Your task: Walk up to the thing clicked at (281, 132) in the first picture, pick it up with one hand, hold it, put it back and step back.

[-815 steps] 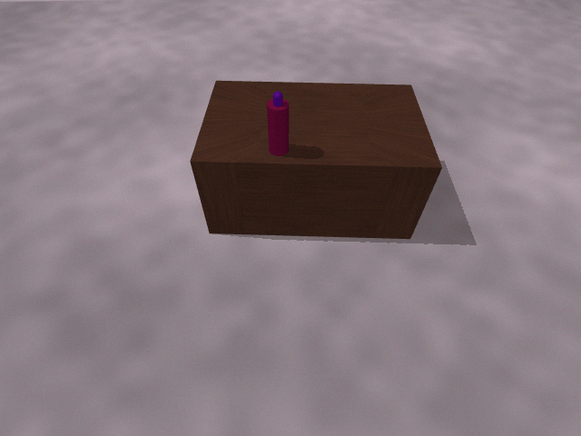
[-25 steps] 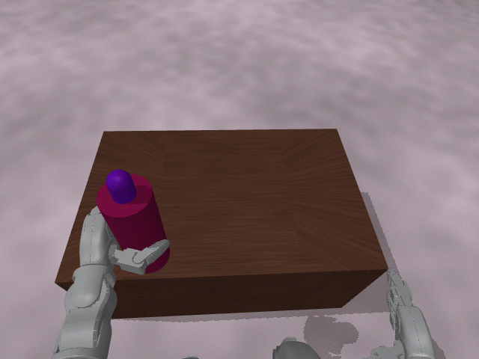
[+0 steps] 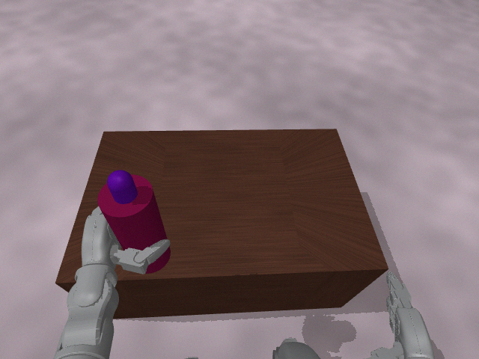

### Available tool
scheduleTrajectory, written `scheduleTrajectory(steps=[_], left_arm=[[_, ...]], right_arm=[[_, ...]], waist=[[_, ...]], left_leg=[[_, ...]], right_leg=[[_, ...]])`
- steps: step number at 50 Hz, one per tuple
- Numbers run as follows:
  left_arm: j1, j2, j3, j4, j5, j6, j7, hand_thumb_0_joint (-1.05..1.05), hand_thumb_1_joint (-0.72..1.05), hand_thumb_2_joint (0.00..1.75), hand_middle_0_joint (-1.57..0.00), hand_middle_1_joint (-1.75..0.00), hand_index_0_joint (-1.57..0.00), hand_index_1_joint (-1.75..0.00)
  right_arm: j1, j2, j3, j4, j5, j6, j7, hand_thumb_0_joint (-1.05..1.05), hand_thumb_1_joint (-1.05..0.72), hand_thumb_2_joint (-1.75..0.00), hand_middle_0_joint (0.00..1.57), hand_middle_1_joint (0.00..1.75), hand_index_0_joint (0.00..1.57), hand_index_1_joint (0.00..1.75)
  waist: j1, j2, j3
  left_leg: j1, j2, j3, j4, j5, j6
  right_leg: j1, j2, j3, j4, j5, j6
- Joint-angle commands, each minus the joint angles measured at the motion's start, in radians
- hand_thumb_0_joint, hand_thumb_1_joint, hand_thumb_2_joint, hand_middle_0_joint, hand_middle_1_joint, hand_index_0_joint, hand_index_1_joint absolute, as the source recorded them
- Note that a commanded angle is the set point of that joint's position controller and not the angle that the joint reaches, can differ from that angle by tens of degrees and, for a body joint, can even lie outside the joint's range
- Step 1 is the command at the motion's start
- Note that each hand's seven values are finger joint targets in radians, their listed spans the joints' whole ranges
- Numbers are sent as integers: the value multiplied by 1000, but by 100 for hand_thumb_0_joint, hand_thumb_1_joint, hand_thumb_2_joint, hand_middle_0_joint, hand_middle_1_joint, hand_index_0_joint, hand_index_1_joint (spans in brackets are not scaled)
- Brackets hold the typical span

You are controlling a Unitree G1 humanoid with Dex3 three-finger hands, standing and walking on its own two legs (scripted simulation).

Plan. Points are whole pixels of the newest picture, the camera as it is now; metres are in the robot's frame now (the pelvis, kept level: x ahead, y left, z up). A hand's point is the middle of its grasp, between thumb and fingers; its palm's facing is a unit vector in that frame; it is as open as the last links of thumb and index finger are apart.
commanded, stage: hold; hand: left
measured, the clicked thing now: (137, 222) +0.32 +0.17 +0.06
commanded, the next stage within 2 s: crouch in 1.10 s
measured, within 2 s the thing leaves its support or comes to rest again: neither
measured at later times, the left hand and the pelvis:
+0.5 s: hand (144, 228) +0.32 +0.16 +0.04, palm faces +0.07 -1.00 -0.02, open 10.0 cm; pelvis +0.00 +0.00 +0.00, yaw +0 degrees
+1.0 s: hand (141, 232) +0.31 +0.16 +0.04, palm faces +0.09 -1.00 -0.02, open 10.0 cm; pelvis +0.00 -0.01 +0.00, yaw +1 degrees
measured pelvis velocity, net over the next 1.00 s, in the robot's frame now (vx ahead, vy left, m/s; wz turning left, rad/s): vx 0.00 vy -0.01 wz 0.01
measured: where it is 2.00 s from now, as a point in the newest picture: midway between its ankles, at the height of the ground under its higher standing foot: outside the picture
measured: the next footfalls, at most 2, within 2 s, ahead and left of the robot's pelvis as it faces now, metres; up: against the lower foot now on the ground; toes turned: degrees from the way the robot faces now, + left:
none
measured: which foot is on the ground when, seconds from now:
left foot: down 0.00-1.00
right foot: down 0.00-1.00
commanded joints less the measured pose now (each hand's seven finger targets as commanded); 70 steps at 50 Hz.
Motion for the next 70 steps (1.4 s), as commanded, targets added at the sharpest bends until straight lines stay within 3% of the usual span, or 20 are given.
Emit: scheduleTrajectory(steps=[1, 15, 17, 24, 27, 33, 34, 37, 38, 41, 43, 45, 47, 48, 49, 59, 64, 66, 69, 70], left_arm=[[-364, 133, 83, -395, -41, -152, 5, 0, 16, 123, -122, -136, -124, -137], [-378, 102, 40, -330, -41, -153, -10, 0, 17, 122, -122, -134, -123, -135], [-401, 149, 80, -376, -42, -156, -5, 0, 16, 123, -122, -135, -124, -136], [-366, 111, 60, -343, -41, -143, 3, 0, 16, 122, -119, -133, -121, -134], [-383, 146, 93, -368, -44, -140, 9, 0, 15, 122, -119, -133, -121, -134], [-354, 126, 82, -296, -45, -152, -6, 0, 16, 122, -118, -133, -121, -134], [-365, 105, 51, -309, -41, -155, -12, 0, 17, 123, -119, -134, -121, -134], [-359, 116, 59, -306, -46, -159, -21, 0, 15, 121, -117, -132, -119, -133], [-390, 151, 93, -366, -52, -167, -19, 0, 14, 121, -117, -132, -119, -133], [-390, 138, 73, -449, -49, -174, -11, 0, 13, 122, -118, -133, -120, -134], [-344, 107, 64, -359, -54, -157, -5, 0, 12, 122, -119, -134, -120, -135], [-436, 163, 90, -478, -48, -166, 3, 0, 11, 121, -117, -131, -118, -133], [-360, 106, 41, -370, -39, -143, -1, 0, 14, 121, -118, -132, -119, -133], [-434, 151, 73, -469, -44, -151, 3, 0, 13, 122, -118, -132, -119, -133], [-395, 127, 58, -384, -42, -141, -1, 0, 15, 123, -119, -134, -121, -135], [-359, 122, 76, -285, -46, -102, 2, 0, 16, 121, -119, -133, -121, -133], [-436, 127, 85, -335, -46, -132, 4, 0, 16, 123, -120, -134, -123, -133], [-402, 93, 66, -200, -41, -128, 3, 0, 16, 124, -120, -134, -122, -134], [-534, 144, 94, -241, -34, -176, 6, 0, 15, 122, -116, -131, -118, -131], [-542, 165, 108, -211, -30, -187, 4, 0, 15, 122, -116, -131, -118, -131]], right_arm=[[-3, -136, -69, -144, -2, -60, -13, 0, 54, -5, 5, 5, 5, 5], [-11, -143, -64, -178, -1, -69, -13, 0, 54, -5, 5, 5, 5, 5], [8, -147, -72, -171, -1, -70, -15, 0, 54, -5, 5, 5, 5, 5], [-6, -128, -62, -183, 0, -59, -11, 0, 54, -5, 5, 5, 5, 5], [-4, -140, -72, -151, 2, -52, -13, 0, 55, -5, 5, 5, 5, 5], [-24, -150, -80, -184, 1, -51, -9, 0, 54, -5, 5, 5, 5, 5], [-25, -137, -67, -184, -1, -53, -7, 0, 55, -5, 5, 5, 5, 5], [-20, -135, -55, -186, -1, -55, -8, 0, 55, -5, 5, 5, 5, 5], [-16, -137, -55, -187, -2, -59, -8, 0, 55, -5, 5, 5, 5, 5], [-20, -130, -56, -212, -3, -63, -12, 0, 54, -5, 5, 5, 5, 5], [-29, -149, -71, -213, 0, -68, -18, 0, 54, -5, 5, 5, 5, 5], [7, -131, -59, -182, -1, -64, -17, 0, 55, -5, 5, 5, 5, 5], [8, -139, -70, -184, -2, -64, -19, 0, 54, -5, 5, 5, 5, 5], [8, -138, -67, -171, 1, -64, -18, 0, 55, -5, 5, 5, 5, 5], [8, -145, -69, -178, 2, -65, -21, 0, 55, -5, 5, 5, 5, 5], [-34, -149, -79, -162, 5, -61, -18, 0, 55, -5, 5, 5, 5, 5], [-55, -84, -19, -150, 2, -53, -8, 0, 57, -5, 5, 5, 5, 5], [-58, -136, -62, -177, -1, -53, -16, 0, 57, -5, 5, 5, 5, 5], [-36, -102, -24, -148, -9, -55, -11, 0, 57, -5, 5, 5, 5, 5], [-43, -128, -51, -162, -11, -57, -14, 0, 57, -5, 5, 5, 5, 5]], waist=[[12, 84, -323], [-8, 65, -288], [-4, 84, -350], [1, 49, -329], [21, 76, -308], [7, 46, -313], [5, 69, -320], [6, 74, -328], [13, 81, -362], [5, 82, -370], [-3, 45, -309], [-2, 90, -335], [-16, 73, -313], [-7, 107, -343], [-20, 90, -298], [13, 38, -258], [31, 55, -285], [-10, -1, -282], [-13, 47, -311], [-23, 37, -309]], left_leg=[[46, -17, -13, -165, 302, -28], [35, -11, -24, -177, 243, -28], [66, -16, -18, -166, 272, -27], [45, -17, -13, -162, 285, -25], [36, -18, -12, -170, 287, -28], [32, -14, -14, -167, 274, -26], [38, -16, -11, -163, 291, -29], [38, -18, -8, -149, 317, -28], [48, -20, -7, -144, 328, -26], [51, -29, -1, -146, 271, -17], [30, -26, -5, -158, 232, -15], [47, -25, -5, -159, 229, -16], [47, -18, -10, -160, 280, -25], [67, -18, -12, -162, 278, -26], [62, -15, -16, -168, 265, -28], [30, -16, -14, -195, 217, -21], [19, -20, -6, -174, 248, -20], [17, -17, -5, -166, 233, -14], [20, -17, -6, -150, 221, -15], [16, -20, -2, -141, 210, -11]], right_leg=[[239, 37, -21, -58, 194, -55], [199, 39, -28, -65, 147, -52], [224, 36, -26, -60, 176, -53], [236, 35, -25, -62, 186, -53], [233, 36, -22, -66, 185, -55], [232, 36, -23, -63, 171, -54], [226, 35, -22, -60, 185, -55], [236, 34, -19, -60, 207, -55], [254, 33, -17, -56, 222, -55], [259, 31, -14, -67, 190, -50], [239, 35, -18, -77, 154, -48], [232, 34, -17, -76, 157, -48], [213, 38, -23, -61, 190, -53], [215, 36, -22, -60, 188, -54], [196, 38, -27, -63, 171, -52], [224, 38, -29, -89, 129, -50], [238, 34, -22, -80, 157, -49], [219, 35, -19, -83, 152, -46], [187, 32, -15, -63, 141, -49], [183, 30, -10, -65, 138, -47]])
